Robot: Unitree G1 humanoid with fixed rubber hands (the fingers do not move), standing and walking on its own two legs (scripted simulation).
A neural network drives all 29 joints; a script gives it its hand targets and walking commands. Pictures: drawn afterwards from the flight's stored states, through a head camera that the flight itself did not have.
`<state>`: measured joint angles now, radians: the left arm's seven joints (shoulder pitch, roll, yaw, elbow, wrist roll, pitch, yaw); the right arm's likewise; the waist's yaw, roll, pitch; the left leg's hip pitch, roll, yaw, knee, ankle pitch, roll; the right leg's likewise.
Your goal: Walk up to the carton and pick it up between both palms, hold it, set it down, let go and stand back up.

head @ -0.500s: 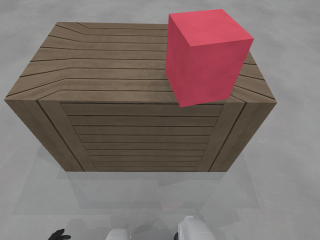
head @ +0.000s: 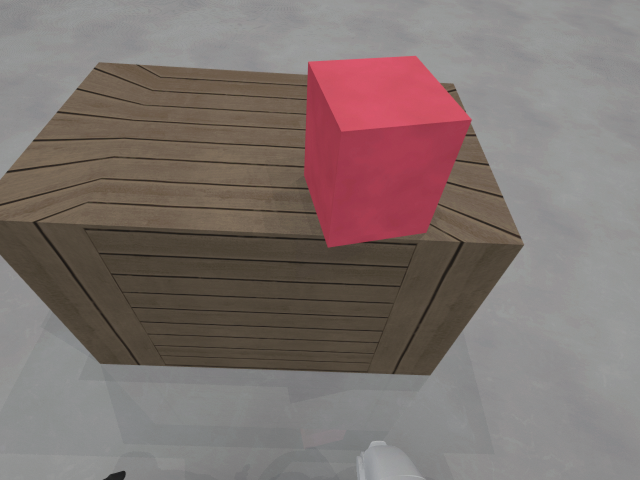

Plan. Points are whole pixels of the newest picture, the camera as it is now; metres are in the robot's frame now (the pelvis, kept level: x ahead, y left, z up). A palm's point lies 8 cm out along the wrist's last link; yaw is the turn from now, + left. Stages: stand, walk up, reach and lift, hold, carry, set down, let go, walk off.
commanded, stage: walk up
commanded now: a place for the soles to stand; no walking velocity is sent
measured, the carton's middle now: (371, 153) +0.64 -0.08 +0.05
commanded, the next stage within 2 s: none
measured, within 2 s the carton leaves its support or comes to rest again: neither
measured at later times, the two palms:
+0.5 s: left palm out of the picture +0.11 +0.23 -0.13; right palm (619, 473) +0.15 -0.38 -0.09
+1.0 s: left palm (189, 450) +0.18 +0.18 -0.10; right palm (625, 437) +0.20 -0.43 -0.11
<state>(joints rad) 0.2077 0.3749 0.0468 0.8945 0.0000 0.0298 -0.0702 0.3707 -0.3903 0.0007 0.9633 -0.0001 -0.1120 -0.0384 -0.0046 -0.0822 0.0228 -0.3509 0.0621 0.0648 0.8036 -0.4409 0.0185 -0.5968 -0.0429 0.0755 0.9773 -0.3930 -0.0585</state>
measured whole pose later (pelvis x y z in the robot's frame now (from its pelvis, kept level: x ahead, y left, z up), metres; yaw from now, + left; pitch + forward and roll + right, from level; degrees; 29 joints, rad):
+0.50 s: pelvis +0.09 -0.07 +0.00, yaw +5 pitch -3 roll +0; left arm 0.28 0.38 0.05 0.90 0.00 -0.02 -0.06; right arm 0.31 -0.39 0.00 0.92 0.00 -0.12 0.00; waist -0.01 -0.06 0.07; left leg -0.39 0.04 0.03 0.82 -0.37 0.01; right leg -0.40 -0.02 -0.06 0.91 -0.43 -0.03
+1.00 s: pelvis +0.14 -0.13 +0.00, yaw +5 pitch -3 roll +1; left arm 0.25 0.38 0.05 0.90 0.00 -0.04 -0.02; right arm 0.27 -0.39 0.00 0.94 0.00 -0.01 0.00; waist -0.01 0.00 0.08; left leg -0.38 0.03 0.01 0.96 -0.53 0.01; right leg -0.46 0.00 -0.05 0.75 -0.26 -0.03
